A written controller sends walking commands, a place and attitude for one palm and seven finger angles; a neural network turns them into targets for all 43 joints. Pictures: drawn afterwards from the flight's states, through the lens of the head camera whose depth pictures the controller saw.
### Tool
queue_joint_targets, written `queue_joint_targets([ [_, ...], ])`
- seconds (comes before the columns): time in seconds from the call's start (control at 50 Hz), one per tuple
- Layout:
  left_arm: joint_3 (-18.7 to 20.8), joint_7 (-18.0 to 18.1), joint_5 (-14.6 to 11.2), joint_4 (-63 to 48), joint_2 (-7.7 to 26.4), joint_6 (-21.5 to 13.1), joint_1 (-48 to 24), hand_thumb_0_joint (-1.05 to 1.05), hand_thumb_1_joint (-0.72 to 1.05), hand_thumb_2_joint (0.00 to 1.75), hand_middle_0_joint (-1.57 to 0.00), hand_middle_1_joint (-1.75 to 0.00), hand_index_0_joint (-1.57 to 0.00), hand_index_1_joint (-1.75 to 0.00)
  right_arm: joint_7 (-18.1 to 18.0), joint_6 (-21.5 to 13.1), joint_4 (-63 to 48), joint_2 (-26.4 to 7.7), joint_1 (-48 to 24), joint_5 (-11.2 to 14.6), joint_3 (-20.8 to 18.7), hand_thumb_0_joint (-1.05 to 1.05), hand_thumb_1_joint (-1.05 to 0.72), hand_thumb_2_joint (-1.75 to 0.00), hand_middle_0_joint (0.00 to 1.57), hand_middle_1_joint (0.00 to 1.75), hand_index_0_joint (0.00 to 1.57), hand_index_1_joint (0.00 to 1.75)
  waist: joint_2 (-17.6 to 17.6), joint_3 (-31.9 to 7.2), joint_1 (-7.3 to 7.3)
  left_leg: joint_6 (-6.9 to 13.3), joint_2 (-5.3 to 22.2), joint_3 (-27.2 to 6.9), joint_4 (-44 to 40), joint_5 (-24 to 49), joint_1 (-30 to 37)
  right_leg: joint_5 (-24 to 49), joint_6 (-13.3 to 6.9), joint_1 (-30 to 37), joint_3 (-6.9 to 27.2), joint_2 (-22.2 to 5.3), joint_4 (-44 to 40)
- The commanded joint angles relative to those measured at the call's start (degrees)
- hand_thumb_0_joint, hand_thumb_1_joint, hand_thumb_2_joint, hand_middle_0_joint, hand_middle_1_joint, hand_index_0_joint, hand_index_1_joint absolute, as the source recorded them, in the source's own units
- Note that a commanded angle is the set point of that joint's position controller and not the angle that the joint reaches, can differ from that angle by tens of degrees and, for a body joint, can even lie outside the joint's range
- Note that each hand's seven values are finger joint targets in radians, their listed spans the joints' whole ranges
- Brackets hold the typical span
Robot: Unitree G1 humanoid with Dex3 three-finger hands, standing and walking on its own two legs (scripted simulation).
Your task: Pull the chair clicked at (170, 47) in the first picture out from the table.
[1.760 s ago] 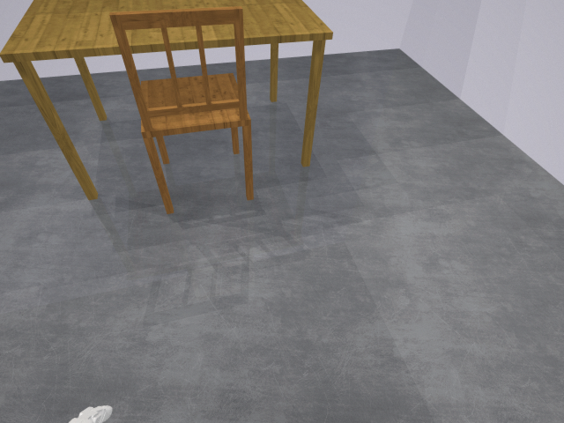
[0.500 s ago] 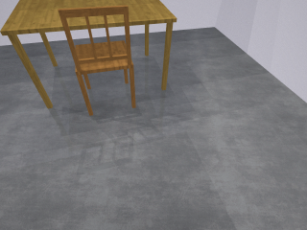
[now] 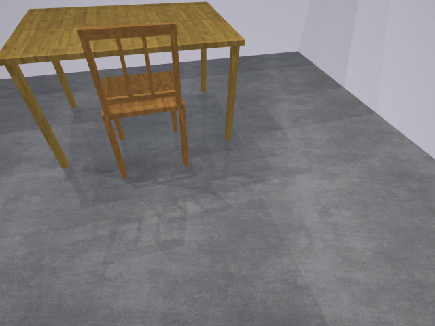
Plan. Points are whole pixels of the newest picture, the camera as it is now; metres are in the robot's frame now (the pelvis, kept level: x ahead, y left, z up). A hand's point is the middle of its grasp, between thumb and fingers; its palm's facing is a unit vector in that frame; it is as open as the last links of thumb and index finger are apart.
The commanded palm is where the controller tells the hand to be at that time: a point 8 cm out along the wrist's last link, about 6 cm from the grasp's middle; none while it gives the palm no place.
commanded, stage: walk to a spot facing it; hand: left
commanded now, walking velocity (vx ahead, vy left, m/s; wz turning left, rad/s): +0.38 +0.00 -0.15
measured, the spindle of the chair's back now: (124, 69) +1.17 +0.50 -0.08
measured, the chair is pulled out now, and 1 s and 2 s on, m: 0.00 0.00 0.00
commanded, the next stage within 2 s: turn to face it in 1.02 s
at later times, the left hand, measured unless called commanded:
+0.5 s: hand out of the picture +0.04 +0.17 -0.19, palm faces +0.05 -0.99 -0.11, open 7.4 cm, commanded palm none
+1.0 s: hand (177, 190) +0.55 +0.16 -0.17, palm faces -0.25 -0.96 -0.15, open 7.4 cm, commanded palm none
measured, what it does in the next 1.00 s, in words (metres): walks ahead: left foot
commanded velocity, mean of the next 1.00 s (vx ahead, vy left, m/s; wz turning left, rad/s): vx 0.36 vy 0.00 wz -0.22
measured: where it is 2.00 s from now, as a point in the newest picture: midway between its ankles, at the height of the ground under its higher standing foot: (233, 252)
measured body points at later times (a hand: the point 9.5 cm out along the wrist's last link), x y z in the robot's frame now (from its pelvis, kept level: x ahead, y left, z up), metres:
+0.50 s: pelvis +0.19 +0.02 -0.03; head +0.22 +0.05 +0.42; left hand +0.04 +0.22 -0.17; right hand +0.31 -0.21 -0.16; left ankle +0.29 +0.10 -0.74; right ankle -0.01 -0.12 -0.72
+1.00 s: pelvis +0.41 +0.02 -0.01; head +0.44 +0.02 +0.44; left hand +0.56 +0.21 -0.16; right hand +0.26 -0.16 -0.15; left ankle +0.29 +0.10 -0.74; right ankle +0.51 -0.13 -0.71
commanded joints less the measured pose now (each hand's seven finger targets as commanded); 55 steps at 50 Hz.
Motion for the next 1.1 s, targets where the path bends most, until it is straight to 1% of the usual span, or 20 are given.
queue_joint_targets([
  [0.0, 1.76, -0.06, -0.02, -4.07, 3.66, -1.96, 0.52, 0.00, 0.90, 0.90, -0.20, -0.30, -0.20, -0.30, -0.76, -1.58, -2.06, -10.54, 4.94, 0.31, -3.18, 0.00, -0.90, -0.90, 0.20, 0.30, 0.20, 0.30, 7.99, 9.14, -1.34, 6.87, 12.61, -14.27, -11.57, -12.33, 0.41, -2.20, -1.50, -12.14, -1.81, -0.05, 5.26],
  [0.08, 2.48, -0.03, 0.07, -3.16, 2.20, -3.26, 6.55, 0.00, 0.90, 0.90, -0.20, -0.30, -0.20, -0.30, -0.70, -2.10, -2.76, -7.72, 4.18, 0.68, -3.44, 0.00, -0.90, -0.90, 0.20, 0.30, 0.20, 0.30, 5.62, 8.92, 2.03, 5.68, 10.47, -8.17, -2.55, -4.05, -6.66, 0.31, -1.87, -1.41, -1.70, -1.66, -1.73],
  [0.12, 4.56, 1.33, 0.19, 1.85, 9.27, -4.39, 20.74, 0.00, 0.90, 0.90, -0.20, -0.30, -0.20, -0.30, -0.31, -3.21, -6.83, -1.65, -2.11, 0.99, -2.43, 0.00, -0.90, -0.90, 0.20, 0.30, 0.20, 0.30, -18.40, 7.12, 6.78, 0.06, -0.22, 6.83, 25.39, -8.82, -30.22, 13.61, -9.74, 19.40, 25.40, -18.78, -14.13],
  [0.14, 4.40, 2.06, -0.25, 3.48, 8.52, -4.74, 25.73, 0.00, 0.90, 0.90, -0.20, -0.30, -0.20, -0.30, -0.37, -3.63, -8.62, -3.18, -7.10, 0.47, -2.71, 0.00, -0.90, -0.90, 0.20, 0.30, 0.20, 0.30, -14.70, 8.36, 8.57, 0.27, 1.79, 2.41, 33.00, -14.23, -35.07, 27.94, -11.94, 20.79, 28.70, -21.52, -12.75],
  [0.16, 3.92, 2.50, 0.00, 3.86, 6.45, -5.11, 25.51, 0.00, 0.90, 0.90, -0.20, -0.30, -0.20, -0.30, -0.37, -3.95, -8.54, -2.84, -6.94, 0.47, -2.93, 0.00, -0.90, -0.90, 0.20, 0.30, 0.20, 0.30, -11.73, 8.06, 7.38, 0.31, 3.16, 0.90, 37.08, -11.79, -37.47, 37.07, -12.83, 22.98, 25.43, -20.58, -10.58],
  [0.22, 3.18, 3.00, 0.29, 2.48, 3.08, -5.22, 21.66, 0.00, 0.90, 0.90, -0.20, -0.30, -0.20, -0.30, 0.51, -3.48, -7.85, -0.17, -7.61, 0.69, -3.26, 0.00, -0.90, -0.90, 0.20, 0.30, 0.20, 0.30, -1.19, 9.15, 4.73, 0.09, 5.27, 1.80, 36.93, -6.89, -36.91, 29.83, -11.29, 18.90, 17.00, -17.56, -11.68],
  [0.34, 2.68, 3.01, 0.31, 2.33, 0.74, -5.66, 15.70, 0.00, 0.90, 0.90, -0.20, -0.30, -0.20, -0.30, 1.97, -2.54, -9.52, 3.06, -8.23, 1.20, -2.94, 0.00, -0.90, -0.90, 0.20, 0.30, 0.20, 0.30, -8.28, 13.02, 0.20, 0.25, 3.70, 6.73, 18.88, 5.78, -20.73, 27.07, -6.87, 1.42, 5.13, -11.51, -18.07],
  [0.4, 3.50, 2.96, -0.18, 2.70, 2.60, -5.97, 14.31, 0.00, 0.90, 0.90, -0.20, -0.30, -0.20, -0.30, 0.99, -3.42, -7.08, 1.65, 0.42, 1.18, -3.51, 0.00, -0.90, -0.90, 0.20, 0.30, 0.20, 0.30, -6.52, 6.88, -4.20, 2.12, -1.16, 10.14, 11.09, 8.62, -5.05, 45.79, -5.65, 2.84, 0.93, -9.72, -6.87],
  [0.44, 3.67, 2.66, -0.44, 2.26, 1.06, -6.03, 14.26, 0.00, 0.90, 0.90, -0.20, -0.30, -0.20, -0.30, -0.32, -3.77, -2.01, -3.48, 16.75, 0.41, -5.04, 0.00, -0.90, -0.90, 0.20, 0.30, 0.20, 0.30, -0.56, -3.66, -10.43, 3.80, 3.21, 4.32, 7.10, 12.05, 15.60, 37.35, -3.31, -3.84, -1.04, -7.10, 14.72],
  [0.46, 3.49, 1.96, -1.27, 1.48, -2.27, -5.72, 18.23, 0.00, 0.90, 0.90, -0.20, -0.30, -0.20, -0.30, -0.82, -4.07, -0.90, -9.56, 22.06, -0.59, -6.55, 0.00, -0.90, -0.90, 0.20, 0.30, 0.20, 0.30, 14.69, -11.06, -10.31, 9.29, 19.17, -18.28, 1.44, 10.38, 26.38, 5.31, -0.93, -15.50, -4.99, 0.82, 35.15],
  [0.48, 3.28, 1.96, -1.27, 0.02, -3.69, -5.88, 16.91, 0.00, 0.90, 0.90, -0.20, -0.30, -0.20, -0.30, -1.03, -3.75, -0.96, -11.45, 21.88, 0.30, -6.75, 0.00, -0.90, -0.90, 0.20, 0.30, 0.20, 0.30, 16.49, -11.74, -8.27, 12.92, 27.08, -33.00, -9.69, 8.39, 23.71, -11.58, -1.65, -20.92, -0.06, 2.71, 48.61],
  [0.54, 3.34, 1.38, 0.00, -0.94, -4.37, -4.39, 9.16, 0.00, 0.90, 0.90, -0.20, -0.30, -0.20, -0.30, -1.31, -4.21, -4.46, -2.14, 6.56, 0.50, -4.59, 0.00, -0.90, -0.90, 0.20, 0.30, 0.20, 0.30, 3.22, 7.44, -2.67, 10.94, 23.15, -20.47, -15.60, -2.66, -2.36, -0.75, -1.40, -24.50, 1.07, -6.06, 52.08],
  [0.62, 3.48, 0.55, 0.69, -0.74, -7.04, -1.66, 12.67, 0.00, 0.90, 0.90, -0.20, -0.30, -0.20, -0.30, -1.24, -5.65, -4.07, 1.47, 3.83, 0.56, -3.57, 0.00, -0.90, -0.90, 0.20, 0.30, 0.20, 0.30, 6.12, 8.86, 2.74, 7.27, 15.84, -3.55, -17.79, 1.01, -13.45, 5.76, -0.19, -18.28, -0.53, -7.17, 43.89],
  [0.76, 4.47, -0.27, 0.73, -6.56, -4.29, -0.76, -0.07, 0.00, 0.90, 0.90, -0.20, -0.30, -0.20, -0.30, -1.49, -6.40, -3.03, 0.14, 10.76, 0.93, -4.17, 0.00, -0.90, -0.90, 0.20, 0.30, 0.20, 0.30, 3.82, 9.91, 0.29, 6.86, 15.71, 2.06, -19.65, 12.75, 1.25, 15.51, 1.90, -31.61, -1.32, -8.44, 32.46],
  [0.92, 3.59, -0.71, 0.40, -11.38, -5.12, -1.59, -14.44, 0.00, 0.90, 0.90, -0.20, -0.30, -0.20, -0.30, -1.97, -5.37, 0.16, -0.02, 20.14, -0.07, -3.87, 0.00, -0.90, -0.90, 0.20, 0.30, 0.20, 0.30, 5.81, 11.48, -4.72, 6.47, 17.06, 8.45, -13.86, 36.53, 13.88, 10.48, -0.62, -28.67, -8.96, -4.92, 12.07],
  [0.98, 3.76, -0.61, 0.42, -10.75, -4.28, -2.21, -10.38, 0.00, 0.90, 0.90, -0.20, -0.30, -0.20, -0.30, -2.13, -4.81, 0.01, -1.82, 19.43, 0.02, -4.11, 0.00, -0.90, -0.90, 0.20, 0.30, 0.20, 0.30, 7.68, 7.31, -2.21, 5.84, 17.38, 12.08, -4.82, 57.69, 17.27, 5.58, -3.17, -20.45, -12.71, -0.26, 7.91],
  [1.02, 4.63, -0.24, 0.71, -7.72, -1.84, -2.91, 0.14, 0.00, 0.90, 0.90, -0.20, -0.30, -0.20, -0.30, -2.00, -4.48, -0.84, -3.16, 17.15, 0.47, -4.42, 0.00, -0.90, -0.90, 0.20, 0.30, 0.20, 0.30, 8.11, 0.90, 2.80, 3.75, 16.15, 14.24, 9.86, 62.29, 13.59, 7.48, -4.77, -5.55, -13.63, 2.31, 3.76],
  [1.04, 5.73, -0.08, 0.92, -5.36, 1.34, -3.68, 7.99, 0.00, 0.90, 0.90, -0.20, -0.30, -0.20, -0.30, -1.55, -4.43, -2.04, -3.12, 15.49, 1.05, -4.31, 0.00, -0.90, -0.90, 0.20, 0.30, 0.20, 0.30, 5.76, -4.03, 6.80, 1.60, 14.73, 15.35, 23.55, 50.88, 1.87, 14.15, -7.02, 11.07, -9.07, -1.57, 1.02],
  [1.06, 7.26, 0.59, 0.59, -4.10, 8.06, -4.27, 14.61, 0.00, 0.90, 0.90, -0.20, -0.30, -0.20, -0.30, -1.24, -4.85, -4.18, 0.26, 15.87, 2.07, -3.80, 0.00, -0.90, -0.90, 0.20, 0.30, 0.20, 0.30, -7.40, -12.44, 8.50, -1.53, 6.06, 15.46, 43.49, 8.11, -16.47, 29.14, -14.62, 28.39, 16.13, -18.77, -0.43],
  [1.08, 7.49, 1.13, -0.94, -3.58, 10.66, -4.11, 15.54, 0.00, 0.90, 0.90, -0.20, -0.30, -0.20, -0.30, -1.62, -5.18, -5.75, 0.45, 12.68, 2.20, -3.88, 0.00, -0.90, -0.90, 0.20, 0.30, 0.20, 0.30, -7.26, -14.76, 7.37, -2.15, 1.52, 7.89, 56.35, -15.34, -25.15, 42.89, -20.40, 31.50, 28.04, -25.80, -5.19],
])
